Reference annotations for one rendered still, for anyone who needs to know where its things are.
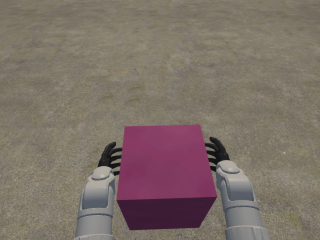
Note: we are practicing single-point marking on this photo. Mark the left robot hand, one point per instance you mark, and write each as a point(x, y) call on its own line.
point(106, 157)

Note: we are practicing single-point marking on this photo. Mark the robot left forearm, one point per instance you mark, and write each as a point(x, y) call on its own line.
point(96, 206)

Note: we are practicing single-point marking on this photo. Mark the right robot hand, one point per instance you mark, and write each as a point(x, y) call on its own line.
point(220, 152)

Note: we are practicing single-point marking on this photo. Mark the carton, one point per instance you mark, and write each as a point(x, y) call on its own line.
point(165, 179)

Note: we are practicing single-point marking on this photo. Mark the robot right forearm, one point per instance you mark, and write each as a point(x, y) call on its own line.
point(240, 206)

